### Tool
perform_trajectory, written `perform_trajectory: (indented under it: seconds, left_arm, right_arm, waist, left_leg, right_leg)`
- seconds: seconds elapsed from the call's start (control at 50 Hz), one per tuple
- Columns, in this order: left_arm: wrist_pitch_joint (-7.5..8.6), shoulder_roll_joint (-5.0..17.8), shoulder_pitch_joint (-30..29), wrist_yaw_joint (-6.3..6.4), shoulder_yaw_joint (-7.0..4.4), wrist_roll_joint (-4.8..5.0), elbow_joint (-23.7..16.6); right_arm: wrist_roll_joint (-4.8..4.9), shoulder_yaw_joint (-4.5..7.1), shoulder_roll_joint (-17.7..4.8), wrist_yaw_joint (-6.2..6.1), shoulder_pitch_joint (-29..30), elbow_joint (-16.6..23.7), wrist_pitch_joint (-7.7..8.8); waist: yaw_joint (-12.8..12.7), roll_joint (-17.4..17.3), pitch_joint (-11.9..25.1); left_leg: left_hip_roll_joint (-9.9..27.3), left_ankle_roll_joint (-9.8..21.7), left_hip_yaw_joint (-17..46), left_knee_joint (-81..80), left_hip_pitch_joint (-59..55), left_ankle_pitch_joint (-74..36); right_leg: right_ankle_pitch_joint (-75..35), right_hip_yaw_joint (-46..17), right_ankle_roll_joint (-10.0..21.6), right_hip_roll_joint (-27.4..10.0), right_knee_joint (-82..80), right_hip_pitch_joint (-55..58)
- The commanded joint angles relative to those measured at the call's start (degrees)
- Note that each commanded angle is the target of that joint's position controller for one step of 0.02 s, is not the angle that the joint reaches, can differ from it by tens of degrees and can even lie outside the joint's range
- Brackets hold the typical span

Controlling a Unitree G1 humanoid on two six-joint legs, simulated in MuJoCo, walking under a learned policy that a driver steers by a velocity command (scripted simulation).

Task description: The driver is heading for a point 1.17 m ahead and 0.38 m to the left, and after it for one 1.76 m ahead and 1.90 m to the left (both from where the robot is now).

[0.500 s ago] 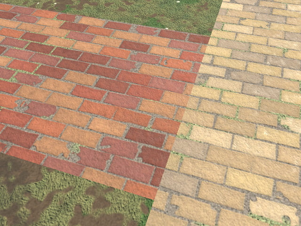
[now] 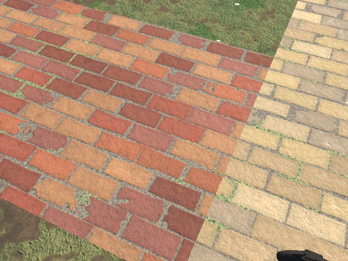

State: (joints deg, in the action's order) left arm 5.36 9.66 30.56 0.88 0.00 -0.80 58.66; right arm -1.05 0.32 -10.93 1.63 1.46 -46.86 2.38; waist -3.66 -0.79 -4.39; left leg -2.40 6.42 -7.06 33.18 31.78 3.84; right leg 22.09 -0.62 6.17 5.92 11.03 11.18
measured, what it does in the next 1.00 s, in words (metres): walks ahead: left foot, then right foot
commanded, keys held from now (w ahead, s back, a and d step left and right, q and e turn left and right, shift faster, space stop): w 0.24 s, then no key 0.32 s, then q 0.44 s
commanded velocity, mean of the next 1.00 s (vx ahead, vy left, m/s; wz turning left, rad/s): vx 0.23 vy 0.00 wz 0.14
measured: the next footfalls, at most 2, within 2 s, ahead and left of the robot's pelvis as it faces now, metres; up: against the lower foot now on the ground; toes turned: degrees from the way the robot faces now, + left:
left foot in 0.04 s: +0.19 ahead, +0.06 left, +0.00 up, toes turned +3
right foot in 0.52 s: +0.42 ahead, -0.10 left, +0.00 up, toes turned -2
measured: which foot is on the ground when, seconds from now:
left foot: up 0.00-0.02, down 0.04-0.54, up 0.56-1.00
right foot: down 0.00-0.04, up 0.06-0.50, down 0.52-1.00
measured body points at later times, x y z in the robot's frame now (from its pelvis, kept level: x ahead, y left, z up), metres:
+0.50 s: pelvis +0.25 -0.01 +0.01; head +0.28 -0.02 +0.46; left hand +0.41 +0.20 -0.12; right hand +0.18 -0.23 -0.14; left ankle +0.15 +0.05 -0.72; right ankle +0.39 -0.10 -0.71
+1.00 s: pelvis +0.28 -0.02 +0.00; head +0.29 +0.00 +0.45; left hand +0.31 +0.26 -0.14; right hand +0.40 -0.25 -0.13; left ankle +0.24 +0.06 -0.72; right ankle +0.38 -0.10 -0.72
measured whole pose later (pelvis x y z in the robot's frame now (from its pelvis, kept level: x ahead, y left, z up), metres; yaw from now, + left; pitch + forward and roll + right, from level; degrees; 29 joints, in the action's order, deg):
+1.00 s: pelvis +0.28 -0.02 +0.00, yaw +12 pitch +0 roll -1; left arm -1.1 14.4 11.3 3.5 -3.0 -1.1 53.4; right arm -1.3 2.8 -11.2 -0.1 -13.6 -53.1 -3.1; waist 0.2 1.0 -0.9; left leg 0.8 3.5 -4.1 39.3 16.3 24.1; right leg 7.8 15.2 4.1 -3.3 28.1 -20.0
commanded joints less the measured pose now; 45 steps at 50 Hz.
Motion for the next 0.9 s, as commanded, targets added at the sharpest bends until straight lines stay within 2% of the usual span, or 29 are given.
perform_trajectory:
  seconds: [0.02, 0.04, 0.06, 0.08, 0.1, 0.12, 0.14, 0.16, 0.2, 0.24, 0.28, 0.32, 0.34, 0.38, 0.42, 0.46, 0.48, 0.5, 0.52, 0.54, 0.56, 0.58, 0.6, 0.62, 0.64, 0.66, 0.72, 0.8, 0.9]
  left_arm:
    - [0.05, 11.0, -2.8, 0.72, -2.19, -0.25, -2.1]
    - [0.17, 9.7, -3.7, 0.2, -1.73, 0.05, -3.3]
    - [-0.03, 2.3, 3.6, -0.4, -0.53, 0.58, -4.0]
    - [-0.31, 8.0, 2.2, -0.38, -1.91, 0.1, -3.1]
    - [-0.09, 9.5, -4.2, -0.56, -2.34, -0.25, -5.4]
    - [0.13, 9.4, -7.7, -0.91, -2.47, -0.44, -6.1]
    - [-0.3, 8.3, -8.2, -1.11, -2.5, -0.62, -6.0]
    - [-1.13, 6.8, -7.0, -1.46, -2.22, -1.2, -5.7]
    - [-2.2, 4.4, -6.7, -2.11, -1.85, -1.43, -5.5]
    - [-2.76, 4.7, -10.8, -2.46, -1.94, -1.45, -7.0]
    - [-2.96, 5.1, -15.9, -2.28, -1.92, -1.21, -8.5]
    - [-2.87, 4.2, -19.3, -2.03, -1.44, -0.59, -9.3]
    - [-2.82, 3.6, -20.9, -1.92, -1.11, -0.27, -9.5]
    - [-2.86, 3.3, -23.3, -1.58, -0.76, 0.1, -9.5]
    - [-2.81, 3.9, -24.8, -1.05, -0.69, 0.13, -9.4]
    - [-2.4, 4.8, -24.0, -0.53, -0.9, -0.2, -8.8]
    - [-2.08, 5.5, -21.6, -0.24, -1.17, -0.37, -7.8]
    - [-1.54, 6.0, -17.2, 0.11, -1.52, -0.55, -5.9]
    - [-0.55, 6.9, -12.3, 0.39, -1.89, -1.05, -4.0]
    - [0.31, 10.7, -6.0, 0.63, -2.67, -1.94, -2.6]
    - [-0.38, 12.0, -4.6, 0.51, -3.04, -1.23, -2.1]
    - [-1.05, 9.1, -6.4, -0.09, -2.44, 0.83, -3.0]
    - [-1.38, 8.0, -11.2, -0.05, -2.05, 1.07, -3.8]
    - [-1.74, 7.0, -15.4, 0.36, -1.72, 0.66, -4.7]
    - [-1.94, 6.6, -17.1, 1.03, -1.56, 0.51, -5.1]
    - [-2.25, 6.8, -17.9, 1.57, -1.68, 0.49, -5.0]
    - [-2.6, 7.8, -17.4, 1.98, -2.25, 0.05, -5.6]
    - [-3.76, 9.2, -17.1, 2.44, -3.03, -0.6, -6.1]
    - [-5.25, 11.4, -17.5, 2.79, -4.02, -0.64, -7.1]
  right_arm:
    - [0.06, 3.15, -8.7, -1.67, -20.1, -4.1, 1.1]
    - [-1.17, 4.24, -11.8, -2.47, -28.3, -5.8, 1.28]
    - [-2.53, 5.22, -16.2, -2.27, -29.7, -5.9, 1.32]
    - [0.13, 4.94, -12.8, -1.41, -26.9, -6.1, 0.89]
    - [0.91, 4.22, -10.0, -1.22, -19.5, -4.9, 0.98]
    - [0.72, 3.55, -7.0, -0.9, -16.2, -4.6, 1.48]
    - [0.3, 2.97, -5.2, -0.87, -16.1, -5.4, 2.11]
    - [0.31, 2.5, -4.0, -1.11, -17.0, -6.5, 2.61]
    - [0.49, 2.37, -4.4, -1.27, -19.8, -8.4, 3.7]
    - [0.65, 2.63, -6.2, -1.22, -22.1, -9.6, 4.17]
    - [0.6, 2.28, -6.3, -1.18, -23.9, -10.4, 4.14]
    - [0.58, 1.72, -5.9, -1.17, -25.4, -11.1, 3.94]
    - [0.6, 1.49, -5.8, -1.28, -26.4, -11.5, 3.81]
    - [0.51, 1.12, -5.8, -1.64, -28.7, -12.5, 3.4]
    - [0.2, 0.84, -5.7, -2.07, -30.0, -13.3, 2.86]
    - [-0.22, 0.76, -5.7, -2.54, -29.3, -13.6, 2.45]
    - [-0.23, 0.82, -5.9, -2.82, -28.4, -13.6, 2.39]
    - [0.06, 0.89, -6.1, -3.04, -27.3, -13.7, 2.34]
    - [0.67, 0.95, -6.2, -3.07, -27.2, -13.8, 2.35]
    - [1.28, 0.5, -5.0, -3.35, -28.8, -12.6, 2.68]
    - [3.76, -0.68, 1.2, -3.31, -39.0, -14.6, 1.84]
    - [2.39, 0.64, -3.7, -3.74, -36.8, -16.0, 0.41]
    - [0.67, 1.19, -4.4, -3.59, -31.7, -14.8, -0.3]
    - [-0.44, 1.36, -3.8, -3.32, -27.7, -13.7, -0.77]
    - [-0.8, 1.68, -3.6, -3.02, -25.3, -13.0, -1.4]
    - [-0.97, 1.77, -3.0, -2.8, -25.8, -12.8, -2.1]
    - [-0.58, 2.29, -2.2, -2.78, -26.2, -12.5, -3.56]
    - [-0.74, 2.76, -2.8, -2.89, -21.1, -9.5, -5.15]
    - [-0.4, 2.89, -3.2, -2.24, -18.0, -6.0, -5.76]
  waist:
    - [12.5, 5.8, 9.0]
    - [15.5, 2.1, 14.2]
    - [9.7, -10.3, 19.0]
    - [10.0, -3.8, 17.9]
    - [7.2, -1.4, 7.1]
    - [6.0, 0.8, 2.8]
    - [4.0, 2.2, 0.4]
    - [2.2, 1.6, 0.5]
    - [1.2, 0.5, 0.5]
    - [1.3, -0.7, -0.6]
    - [2.0, -0.5, -2.1]
    - [2.7, -1.4, -1.2]
    - [3.5, -2.3, -0.3]
    - [5.1, -4.0, 1.3]
    - [5.9, -5.1, 1.8]
    - [5.3, -5.5, 1.9]
    - [4.1, -5.5, 2.3]
    - [2.0, -4.5, 3.2]
    - [-0.2, -2.0, 5.0]
    - [-0.8, 2.4, 11.3]
    - [2.0, 13.5, 21.0]
    - [1.3, 7.1, 21.1]
    - [2.4, 5.1, 13.6]
    - [3.6, 3.5, 8.6]
    - [4.5, 3.7, 5.5]
    - [5.8, 5.0, 5.0]
    - [6.5, 4.1, 7.2]
    - [5.3, 6.7, 6.0]
    - [4.1, 6.8, 7.0]
  left_leg:
    - [-2.0, 3.7, 1.5, -5.4, -25.1, 0.8]
    - [7.0, 6.6, 11.1, -6.3, -37.8, 8.1]
    - [24.2, 14.8, 37.6, -6.4, -51.9, 6.7]
    - [24.6, 17.8, 49.1, -16.1, -49.1, 18.4]
    - [22.6, 15.1, 39.7, -20.2, -39.0, 23.1]
    - [20.3, 13.1, 34.2, -22.8, -31.0, 18.3]
    - [17.9, 11.1, 29.1, -23.9, -25.6, 11.4]
    - [15.9, 9.5, 25.0, -24.8, -21.7, 7.6]
    - [13.9, 8.4, 20.0, -25.9, -19.3, 1.1]
    - [12.8, 7.9, 16.5, -27.3, -19.1, -1.4]
    - [11.8, 6.7, 12.8, -26.2, -19.9, -16.7]
    - [9.6, 4.1, 8.0, -22.9, -20.7, -32.5]
    - [8.8, 2.7, 6.5, -21.5, -21.3, -36.2]
    - [8.3, 1.3, 5.7, -19.5, -24.4, -38.1]
    - [9.3, 1.6, 6.4, -17.3, -28.1, -37.8]
    - [11.1, 2.5, 7.9, -13.9, -30.5, -38.2]
    - [11.9, 2.5, 8.9, -11.4, -31.4, -38.7]
    - [11.5, 1.8, 9.2, -6.8, -31.9, -38.1]
    - [9.6, 0.4, 8.3, 0.1, -30.4, -32.0]
    - [7.5, -1.3, 7.0, 10.0, -22.8, -13.6]
    - [-0.3, -3.1, 4.2, 25.3, -13.4, 27.0]
    - [-0.7, -3.4, 8.6, 29.7, -11.8, 34.1]
    - [0.4, -3.9, 9.7, 31.4, -10.0, 32.0]
    - [1.5, -4.3, 9.8, 30.6, -9.3, 28.4]
    - [2.7, -4.7, 9.9, 28.9, -10.0, 25.3]
    - [3.0, -5.3, 9.1, 28.2, -11.9, 23.1]
    - [2.3, -6.3, 7.2, 28.9, -12.7, 21.6]
    - [3.5, -6.1, 5.7, 23.4, -9.5, 21.3]
    - [3.5, -4.9, 3.3, 16.1, -11.7, 22.4]
  right_leg:
    - [-71.2, -1.9, -0.5, -15.4, 26.8, -7.7]
    - [-53.0, -0.7, 0.0, -12.9, 42.1, -17.8]
    - [3.5, 1.9, -1.5, -2.5, 64.7, -37.8]
    - [6.1, -3.0, -0.4, -1.3, 71.3, -46.7]
    - [-0.9, -3.5, 0.2, -5.5, 68.1, -49.7]
    - [-4.2, -3.1, 0.3, -7.0, 64.8, -47.4]
    - [-5.3, -3.2, -0.1, -8.6, 62.0, -44.5]
    - [-5.8, -3.1, -1.0, -9.6, 59.3, -40.9]
    - [-6.6, -1.6, -2.1, -10.3, 55.9, -39.2]
    - [-10.1, -0.2, -3.1, -11.6, 52.0, -42.4]
    - [-14.2, 1.8, -4.2, -11.9, 46.4, -44.9]
    - [-17.9, 3.9, -4.8, -10.4, 38.6, -42.5]
    - [-19.8, 4.9, -4.8, -9.4, 35.2, -40.5]
    - [-22.7, 6.0, -4.6, -7.5, 30.4, -38.5]
    - [-22.5, 5.8, -4.2, -6.5, 27.4, -37.8]
    - [-18.9, 4.7, -3.1, -5.9, 24.6, -35.7]
    - [-17.3, 4.1, -2.2, -5.4, 22.2, -33.3]
    - [-18.7, 3.8, -1.3, -4.7, 17.2, -29.0]
    - [-28.5, 2.7, -0.5, -6.1, 10.7, -22.0]
    - [-55.6, -5.2, 1.4, -16.0, 15.7, -9.1]
    - [-76.9, -18.6, 13.3, -30.1, 18.3, 2.6]
    - [-68.6, -20.3, 14.9, -29.9, 15.1, -2.6]
    - [-56.8, -16.7, 13.4, -27.5, 11.0, -10.4]
    - [-47.1, -14.0, 11.1, -25.3, 7.8, -16.5]
    - [-43.0, -10.5, 9.3, -23.3, 5.3, -21.3]
    - [-39.9, -7.3, 7.9, -21.5, 4.3, -24.5]
    - [-34.8, -3.1, 7.7, -20.6, 3.9, -26.2]
    - [-14.6, -2.0, 7.8, -21.1, 1.6, -27.8]
    - [-6.1, -1.1, 7.8, -23.7, 1.6, -27.7]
